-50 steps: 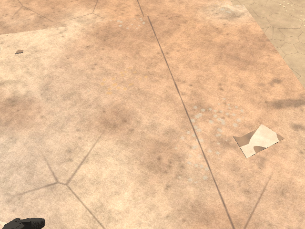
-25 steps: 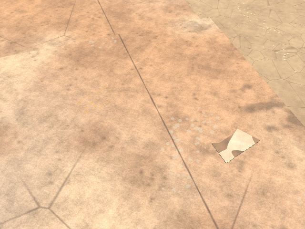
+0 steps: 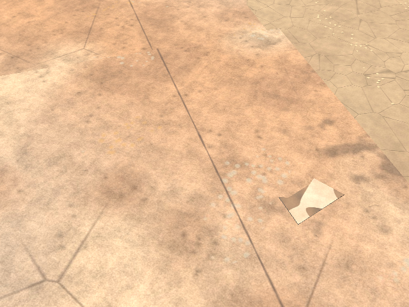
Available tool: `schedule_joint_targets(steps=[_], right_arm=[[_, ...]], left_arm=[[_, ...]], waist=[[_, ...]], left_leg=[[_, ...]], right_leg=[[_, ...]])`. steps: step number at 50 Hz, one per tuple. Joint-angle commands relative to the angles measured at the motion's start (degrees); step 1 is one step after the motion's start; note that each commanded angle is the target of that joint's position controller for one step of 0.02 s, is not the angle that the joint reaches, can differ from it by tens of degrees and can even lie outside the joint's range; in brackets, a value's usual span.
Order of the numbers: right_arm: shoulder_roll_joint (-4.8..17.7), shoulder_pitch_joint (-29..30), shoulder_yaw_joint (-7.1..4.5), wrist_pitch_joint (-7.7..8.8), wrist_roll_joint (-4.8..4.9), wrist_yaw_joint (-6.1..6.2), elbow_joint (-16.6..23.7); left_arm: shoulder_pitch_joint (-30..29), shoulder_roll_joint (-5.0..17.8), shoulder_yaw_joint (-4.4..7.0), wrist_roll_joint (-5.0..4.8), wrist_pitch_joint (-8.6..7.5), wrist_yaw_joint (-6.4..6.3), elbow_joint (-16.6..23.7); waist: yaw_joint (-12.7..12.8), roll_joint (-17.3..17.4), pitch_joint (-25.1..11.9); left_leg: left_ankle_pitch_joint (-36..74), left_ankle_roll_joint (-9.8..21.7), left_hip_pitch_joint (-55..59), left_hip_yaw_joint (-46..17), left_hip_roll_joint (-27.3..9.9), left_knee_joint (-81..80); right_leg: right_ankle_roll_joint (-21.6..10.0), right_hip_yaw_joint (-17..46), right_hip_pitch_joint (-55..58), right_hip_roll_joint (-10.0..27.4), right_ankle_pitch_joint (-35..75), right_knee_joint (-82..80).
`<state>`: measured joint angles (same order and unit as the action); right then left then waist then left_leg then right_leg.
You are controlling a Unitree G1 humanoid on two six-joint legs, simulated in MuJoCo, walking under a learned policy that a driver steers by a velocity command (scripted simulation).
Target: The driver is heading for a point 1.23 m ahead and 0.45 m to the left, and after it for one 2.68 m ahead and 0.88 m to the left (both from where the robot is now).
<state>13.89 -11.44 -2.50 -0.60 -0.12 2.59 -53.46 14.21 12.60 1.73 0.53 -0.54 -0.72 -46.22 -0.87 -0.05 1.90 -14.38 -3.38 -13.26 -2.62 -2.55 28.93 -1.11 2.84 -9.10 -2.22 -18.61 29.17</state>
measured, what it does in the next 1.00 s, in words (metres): walks ahead: left foot, then right foot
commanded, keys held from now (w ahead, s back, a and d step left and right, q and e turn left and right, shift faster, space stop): shift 0.14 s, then w+shift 0.52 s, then shift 0.24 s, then q+shift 0.10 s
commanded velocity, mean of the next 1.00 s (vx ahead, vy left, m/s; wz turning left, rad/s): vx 0.47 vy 0.00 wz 0.02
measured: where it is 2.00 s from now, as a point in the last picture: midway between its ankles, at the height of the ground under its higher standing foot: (113, 217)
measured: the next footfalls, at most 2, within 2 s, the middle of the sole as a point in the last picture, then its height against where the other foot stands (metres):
left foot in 0.42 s outside the picture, level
right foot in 0.88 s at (219, 297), level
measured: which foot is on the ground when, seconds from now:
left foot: down 0.00-0.18, up 0.20-0.40, down 0.42-0.88, up 0.90-1.00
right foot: down 0.00-0.42, up 0.44-0.86, down 0.88-1.00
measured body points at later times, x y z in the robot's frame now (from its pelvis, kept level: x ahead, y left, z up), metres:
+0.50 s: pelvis +0.09 +0.07 -0.01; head +0.10 +0.09 +0.44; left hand +0.15 +0.34 -0.15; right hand +0.13 -0.21 -0.13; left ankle +0.08 +0.17 -0.74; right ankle -0.01 -0.08 -0.66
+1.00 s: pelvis +0.39 +0.05 -0.01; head +0.44 +0.06 +0.44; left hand +0.55 +0.31 -0.12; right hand +0.40 -0.21 -0.15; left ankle +0.23 +0.19 -0.63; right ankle +0.51 -0.02 -0.74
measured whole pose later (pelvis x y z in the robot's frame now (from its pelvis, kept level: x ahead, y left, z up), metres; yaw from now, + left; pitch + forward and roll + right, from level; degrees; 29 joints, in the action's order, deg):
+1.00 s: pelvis +0.39 +0.05 -0.01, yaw +3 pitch +1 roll -1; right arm 13.7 -19.8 -2.3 3.1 1.6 1.4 -54.6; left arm 3.5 13.9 2.0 0.4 -5.6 1.9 -48.2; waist -1.4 0.8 4.8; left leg -29.0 -1.4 -18.3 -5.0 0.3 71.8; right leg -4.4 -5.5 -24.8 -2.6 -4.2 27.8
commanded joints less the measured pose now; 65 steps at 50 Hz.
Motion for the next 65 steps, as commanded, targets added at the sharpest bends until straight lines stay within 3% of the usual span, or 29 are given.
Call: schedule_joint_targets(steps=[1, 7, 9, 11, 12, 15, 18, 19, 20, 21, 22, 23, 25, 27, 33, 37, 38, 41, 43, 44, 45, 46, 47, 49, 53, 57, 63, 64, 65], right_arm=[[6.4, -0.3, -1.37, 0.40, 0.05, 0.37, 1.0], [6.0, -0.6, -1.33, 0.22, 0.11, 0.58, -1.7], [5.5, -1.9, -1.48, 0.24, 1.08, 0.48, -2.9], [4.1, 7.0, -0.89, 2.43, 2.35, -0.59, 2.1], [5.3, 10.3, -1.10, 3.90, 2.93, -1.11, 4.1], [5.0, 6.6, -1.11, 7.02, 2.60, -2.81, 3.5], [3.9, 0.2, -1.07, 7.62, 2.01, -3.63, 0.4], [4.0, -5.2, -1.50, 5.02, -2.21, -5.02, 0.1], [5.3, -11.8, -2.43, 3.92, -2.47, -4.76, -2.3], [7.8, -22.7, -3.39, 4.17, -2.55, -4.06, -4.9], [13.0, -30.7, -3.52, 4.94, -3.95, -3.51, -5.4], [11.4, -21.3, -2.46, 4.61, -3.56, -3.45, -3.8], [9.6, -8.5, -2.35, 5.31, -1.84, -3.79, 0.6], [6.7, -7.8, -1.31, 6.22, -1.49, -3.66, 0.6], [5.0, -17.6, -0.70, 7.39, -0.58, -3.38, -3.0], [4.2, -18.8, -0.02, 7.45, -0.54, -2.72, -4.4], [6.8, -20.3, -0.51, 6.55, 1.98, -1.35, -4.0], [10.3, -18.9, -1.53, 5.05, 0.46, -0.11, -3.3], [9.5, -15.5, -1.54, 3.86, -0.50, -0.57, -2.1], [7.0, -14.9, -0.81, 3.75, -0.93, -0.86, -0.6], [-3.2, -27.1, 1.85, 4.21, -1.59, -2.03, -1.5], [1.3, -29.8, 0.93, 4.96, 1.13, -2.44, -4.4], [5.0, -21.5, -0.30, 5.05, 2.92, -2.20, -1.7], [6.7, -12.1, -1.35, 4.02, 2.40, -0.52, 1.0], [4.0, -13.9, -2.31, -0.05, 1.89, 0.34, 4.2], [6.5, -7.2, -3.15, -1.11, 1.41, -0.65, 9.4], [7.6, 0.3, -4.34, 0.25, 2.20, -2.36, 11.9], [4.8, 2.1, -2.96, -1.29, -3.63, -5.15, 12.6], [4.0, 4.5, -2.72, -2.00, -3.26, -6.91, 13.7]], left_arm=[[1.0, 5.8, 1.40, -0.10, -0.68, -0.29, 1.5], [1.9, 5.8, 1.31, -0.22, -0.65, -0.59, -1.7], [5.1, 8.9, 2.50, -1.24, -0.07, -0.98, -3.2], [7.8, 14.1, 3.95, -2.22, -1.26, -1.02, -3.1], [6.8, 13.4, 3.75, -1.99, -2.53, -1.12, -2.6], [2.9, 10.4, 3.04, -2.20, -4.27, -0.67, -1.0], [0.9, 12.2, 3.52, -2.78, -3.71, -0.17, -0.3], [0.9, 13.7, 4.45, 1.86, -3.08, 0.65, -2.3], [0.7, 12.3, 4.26, 2.38, -3.12, 0.90, -2.2], [-2.5, 9.0, 3.31, 2.76, -3.59, 1.07, -1.4], [-8.0, -0.1, 0.94, 2.44, -4.59, 1.00, 3.1], [-6.5, 0.4, 0.89, 1.14, -4.96, 1.63, 5.0], [-5.1, 6.5, 1.86, 1.83, -4.79, 2.87, 3.9], [-2.2, 6.8, 2.03, 3.15, -3.66, 3.95, 2.0], [-15.4, 5.2, 0.96, 1.74, -1.66, 4.43, 6.2], [-21.1, 1.4, -0.90, 1.28, -2.59, 4.27, 7.7], [-23.7, 2.1, -0.20, -3.63, -5.06, 3.72, 9.1], [-19.1, 6.7, 1.41, -2.58, -7.13, 4.14, 7.9], [-2.1, 10.0, 3.25, -1.97, -6.53, 3.28, 2.0], [6.8, 12.6, 3.73, -0.28, -5.79, 2.43, -0.4], [8.6, 15.9, 3.60, 1.55, -5.59, 2.51, -1.6], [9.1, 11.8, 3.18, 0.81, -5.42, 2.93, -1.7], [1.5, 9.9, 2.69, -0.18, -5.24, 2.69, -0.3], [-7.6, 6.2, 1.41, -0.47, -5.79, 2.18, 0.5], [-12.1, 7.3, 1.66, 1.57, -5.88, 1.42, -0.5], [-10.7, 11.9, 3.47, -0.50, -5.16, -0.55, -1.1], [-7.4, 14.1, 4.63, -1.04, -4.65, -1.32, -0.9], [-1.7, 13.5, 4.39, 1.44, -4.18, -0.24, -2.8], [-1.1, 13.9, 4.74, 1.91, -4.05, 0.46, -2.7]], waist=[[0.0, -0.4, -1.4], [0.0, -0.2, -0.7], [1.4, -4.2, -0.8], [4.6, -13.5, 8.0], [5.1, -12.5, 11.4], [2.3, -7.3, 6.5], [-0.9, -7.9, 1.3], [-4.1, -6.1, -0.1], [-6.8, -1.6, -0.3], [-12.9, 7.0, -2.6], [-14.8, 22.0, -5.0], [-7.7, 15.4, -1.1], [-1.0, 1.7, 2.6], [0.8, 4.0, 0.9], [-1.9, 2.3, 6.5], [-2.3, 3.6, 8.1], [-2.9, 3.6, 6.9], [1.2, 6.4, -0.4], [9.4, 8.3, -9.6], [11.9, 4.7, -16.3], [4.0, -14.6, -27.0], [6.7, -8.8, -34.7], [5.5, -5.7, -23.1], [2.3, 1.5, -9.6], [-2.7, -4.4, -4.8], [-1.2, -6.4, -5.9], [0.7, -2.9, -2.5], [1.5, 0.3, -1.5], [2.4, -3.3, -0.4]], left_leg=[[11.5, 1.0, 4.6, -0.2, -0.3, -2.3], [11.0, 1.2, 4.6, 0.1, 0.0, -2.9], [-14.5, 2.2, -0.6, 5.5, 4.7, 3.5], [-14.2, 3.8, -16.5, 5.1, 3.1, 17.5], [-13.9, 5.2, -23.4, 0.6, -0.8, 23.3], [-9.1, 7.5, -26.7, -0.8, -5.1, 18.7], [-2.1, 5.0, -2.7, 7.7, 0.8, 6.5], [-2.1, 4.7, 7.1, 13.5, 4.7, 1.1], [-2.4, 4.2, 18.0, 15.1, 6.7, 1.4], [-9.0, 5.1, 28.9, 6.2, 1.0, -1.6], [-34.9, 8.5, 29.0, -24.1, -16.1, -13.9], [-47.1, 13.4, 20.7, -45.8, -21.0, -25.4], [-35.1, 13.4, 12.3, -31.9, -19.0, -21.9], [-24.7, 11.8, 7.6, -19.4, -12.2, -23.9], [-4.4, 13.9, 10.7, -6.8, -8.3, -28.7], [28.9, 12.3, 10.2, 2.4, -6.3, -27.0], [33.1, 12.1, 15.0, 2.0, -8.9, -22.9], [53.2, 9.7, 22.8, 2.2, -9.9, -14.1], [59.3, 6.4, 19.7, 4.2, -6.8, 4.8], [41.8, 4.5, 5.4, 3.4, -4.1, 20.5], [-21.3, 1.4, -14.1, 0.2, 7.5, 46.2], [-24.5, 2.2, -16.5, -10.7, 8.1, 55.2], [-20.5, 2.5, -19.5, -8.0, 3.9, 53.6], [-13.3, 1.5, -17.6, -3.8, -0.8, 47.7], [-9.7, 0.6, -10.2, -1.3, -3.4, 41.9], [0.2, 1.5, -18.7, -0.8, -7.7, 33.9], [4.4, 3.1, -31.6, 0.9, -8.0, 28.6], [3.4, 3.8, -30.0, 4.8, -5.7, 25.8], [4.1, 4.5, -29.2, 6.0, -5.7, 23.3]], right_leg=[[-0.7, 2.9, -4.5, 3.4, 13.7, -6.2], [-0.4, 2.4, -4.4, 3.1, 13.0, -6.6], [-4.0, 6.1, -3.8, 4.1, -20.7, -10.5], [-12.2, 27.1, -4.6, 18.3, -40.3, -23.3], [-14.8, 32.9, -3.7, 22.5, -34.3, -26.1], [-11.3, 23.7, 4.9, 20.5, -16.8, -23.0], [-8.6, 10.0, -6.2, 12.4, -10.6, -19.3], [-9.5, 6.7, -11.2, 9.8, -16.7, -16.0], [-9.4, 5.4, -18.9, 8.1, -16.1, -8.8], [-8.2, 0.3, -27.7, 3.6, -9.1, 11.4], [-6.5, -0.1, -39.2, -2.9, -15.1, 36.4], [-7.5, 7.8, -46.7, -2.8, -7.8, 44.6], [-6.0, 3.9, -44.7, 7.2, 6.3, 43.6], [-3.0, 0.9, -36.9, 9.2, 9.0, 39.5], [0.0, -5.1, -42.1, 8.5, 16.9, 27.2], [-1.4, -10.1, -28.8, 4.8, 21.0, 8.8], [-1.7, -6.0, -29.8, 4.5, 21.6, 4.7], [-3.5, -7.0, -19.9, -0.3, 25.5, -1.6], [-5.9, -7.1, 0.3, -1.7, 31.1, -3.2], [-8.6, 1.3, 19.3, 7.3, 43.9, 2.1], [-20.4, 24.5, 39.5, 25.5, 63.5, 6.1], [-23.1, 33.4, 38.6, 26.9, 53.0, -0.3], [-19.9, 23.1, 27.2, 24.5, 47.6, -3.8], [-15.3, 11.3, 6.7, 20.6, 46.4, -9.7], [-14.6, -1.1, -10.8, 18.1, 39.4, -16.3], [-13.9, 0.3, -5.9, 20.7, -0.6, -24.4], [-9.9, -1.5, 8.1, 22.7, -12.8, -26.5], [-8.4, -6.0, 7.4, 22.3, -13.9, -25.3], [-7.1, -8.4, 7.0, 21.5, -14.9, -25.0]])
Velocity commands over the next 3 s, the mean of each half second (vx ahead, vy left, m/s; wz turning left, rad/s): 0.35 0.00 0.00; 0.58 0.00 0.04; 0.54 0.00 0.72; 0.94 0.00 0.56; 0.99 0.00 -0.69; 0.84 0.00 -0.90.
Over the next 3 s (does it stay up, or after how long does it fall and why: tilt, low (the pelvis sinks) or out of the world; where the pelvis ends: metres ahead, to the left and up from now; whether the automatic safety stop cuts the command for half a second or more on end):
stays up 1.71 0.76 -0.02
